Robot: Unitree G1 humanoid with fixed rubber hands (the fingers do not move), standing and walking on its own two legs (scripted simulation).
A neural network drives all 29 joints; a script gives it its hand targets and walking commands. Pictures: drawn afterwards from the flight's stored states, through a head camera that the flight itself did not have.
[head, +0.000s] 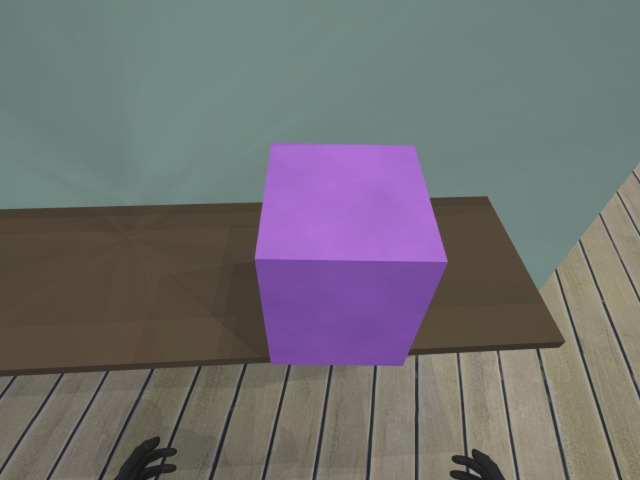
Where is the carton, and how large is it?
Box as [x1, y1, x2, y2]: [255, 143, 447, 365]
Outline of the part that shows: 271,143 255,252 255,264 271,363 402,365 447,262 414,146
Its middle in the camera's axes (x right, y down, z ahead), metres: +0.03 +0.02 +0.56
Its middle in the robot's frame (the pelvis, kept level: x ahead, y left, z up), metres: +0.43 +0.00 +0.04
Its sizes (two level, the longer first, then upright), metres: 0.210 0.200 0.250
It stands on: a table, 0.69 m high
